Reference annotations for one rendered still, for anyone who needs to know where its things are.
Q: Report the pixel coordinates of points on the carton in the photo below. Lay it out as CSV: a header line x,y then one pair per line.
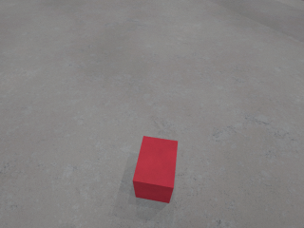
x,y
154,175

